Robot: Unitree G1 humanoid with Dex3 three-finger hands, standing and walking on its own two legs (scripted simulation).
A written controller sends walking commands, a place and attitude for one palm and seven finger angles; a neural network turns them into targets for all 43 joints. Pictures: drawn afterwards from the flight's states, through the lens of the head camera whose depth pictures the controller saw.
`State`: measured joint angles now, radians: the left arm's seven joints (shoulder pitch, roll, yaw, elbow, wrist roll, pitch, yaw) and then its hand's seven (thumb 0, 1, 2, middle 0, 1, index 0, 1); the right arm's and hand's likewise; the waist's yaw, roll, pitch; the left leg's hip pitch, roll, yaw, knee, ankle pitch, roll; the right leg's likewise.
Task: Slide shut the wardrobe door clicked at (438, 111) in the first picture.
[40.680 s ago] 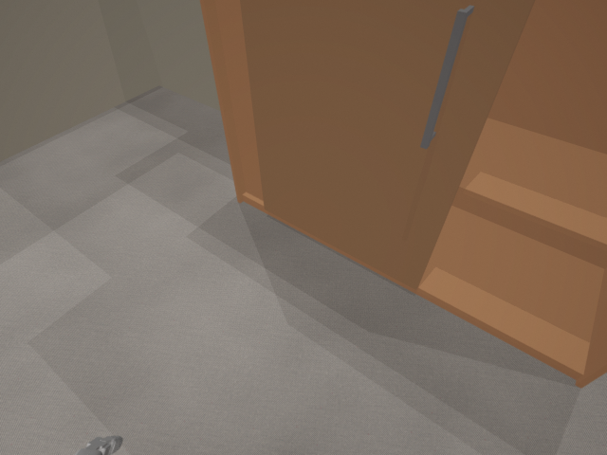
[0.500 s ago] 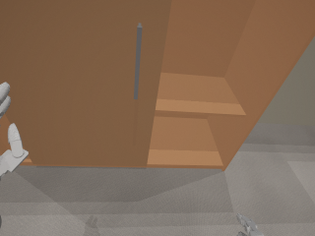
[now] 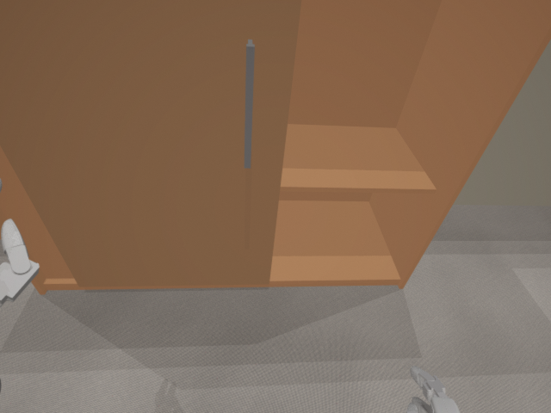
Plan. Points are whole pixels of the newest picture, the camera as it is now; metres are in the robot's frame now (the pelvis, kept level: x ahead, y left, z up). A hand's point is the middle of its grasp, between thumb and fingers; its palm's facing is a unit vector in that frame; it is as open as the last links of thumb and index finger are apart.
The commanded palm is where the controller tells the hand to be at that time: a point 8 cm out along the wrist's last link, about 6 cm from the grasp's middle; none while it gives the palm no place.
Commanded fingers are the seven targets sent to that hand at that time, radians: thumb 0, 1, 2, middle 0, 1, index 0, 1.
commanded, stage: stop stepping back and stand still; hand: left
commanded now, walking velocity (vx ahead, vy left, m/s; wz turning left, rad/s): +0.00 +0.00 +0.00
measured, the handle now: (248, 109) +0.77 +0.10 +0.10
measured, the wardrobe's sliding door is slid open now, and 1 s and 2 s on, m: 0.59 0.59 0.59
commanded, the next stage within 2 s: let the arm hang, fingers relaxed in 0.64 s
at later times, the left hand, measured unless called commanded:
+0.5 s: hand (38, 244) +0.24 +0.28 +0.18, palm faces +0.42 -0.80 -0.42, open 7.4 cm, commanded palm +0.18 +0.33 +0.19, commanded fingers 0.00 0.90 0.90 -0.20 -0.30 -0.20 -0.30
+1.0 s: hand out of the picture +0.12 +0.22 -0.14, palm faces -0.04 -0.98 -0.21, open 7.4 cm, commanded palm none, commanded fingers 0.00 0.90 0.90 -0.20 -0.30 -0.20 -0.30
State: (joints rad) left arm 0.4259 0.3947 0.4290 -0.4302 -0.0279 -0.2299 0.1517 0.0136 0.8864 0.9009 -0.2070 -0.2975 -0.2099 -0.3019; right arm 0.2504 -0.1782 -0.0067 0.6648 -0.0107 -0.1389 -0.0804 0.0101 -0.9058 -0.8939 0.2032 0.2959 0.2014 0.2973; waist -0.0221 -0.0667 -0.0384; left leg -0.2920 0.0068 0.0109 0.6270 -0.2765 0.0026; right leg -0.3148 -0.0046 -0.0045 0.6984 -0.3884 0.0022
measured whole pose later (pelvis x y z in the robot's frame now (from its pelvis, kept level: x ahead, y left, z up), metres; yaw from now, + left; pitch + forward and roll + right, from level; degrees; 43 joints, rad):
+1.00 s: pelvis +0.02 +0.04 +0.01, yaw +1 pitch -2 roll +0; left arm 0.26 0.21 -0.02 0.77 0.03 0.07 -0.01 0.01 0.91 0.90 -0.20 -0.29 -0.20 -0.30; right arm 0.20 -0.27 0.01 0.85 -0.02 0.00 0.00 0.00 -0.91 -0.89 0.20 0.30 0.20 0.30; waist -0.03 -0.01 0.02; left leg -0.25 -0.06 0.01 0.56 -0.28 0.05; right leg -0.25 -0.04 0.02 0.57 -0.29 0.04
